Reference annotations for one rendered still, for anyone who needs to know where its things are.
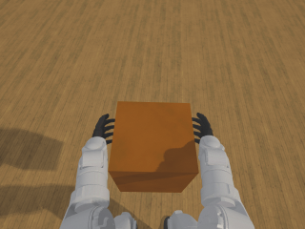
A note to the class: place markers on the robot left hand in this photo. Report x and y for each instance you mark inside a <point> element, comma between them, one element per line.
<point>100,128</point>

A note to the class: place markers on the left robot upper arm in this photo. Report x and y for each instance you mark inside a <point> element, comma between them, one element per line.
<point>97,217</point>

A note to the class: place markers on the robot right forearm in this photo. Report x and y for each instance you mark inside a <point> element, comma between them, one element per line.
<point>217,177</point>

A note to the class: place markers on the carton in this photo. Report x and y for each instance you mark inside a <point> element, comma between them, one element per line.
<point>153,147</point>

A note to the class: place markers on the right robot upper arm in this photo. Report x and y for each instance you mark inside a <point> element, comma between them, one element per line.
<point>216,216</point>

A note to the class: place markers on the robot shin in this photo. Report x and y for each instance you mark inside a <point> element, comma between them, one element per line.
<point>177,212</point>
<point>126,213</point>

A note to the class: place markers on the robot right shin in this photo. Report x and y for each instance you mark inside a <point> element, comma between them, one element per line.
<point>177,212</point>

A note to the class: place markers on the robot left shin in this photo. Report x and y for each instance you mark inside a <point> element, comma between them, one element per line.
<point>126,213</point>

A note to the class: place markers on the robot right hand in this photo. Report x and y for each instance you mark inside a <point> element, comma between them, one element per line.
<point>204,128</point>

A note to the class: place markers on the robot left forearm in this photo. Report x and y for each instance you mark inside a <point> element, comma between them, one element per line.
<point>91,186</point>

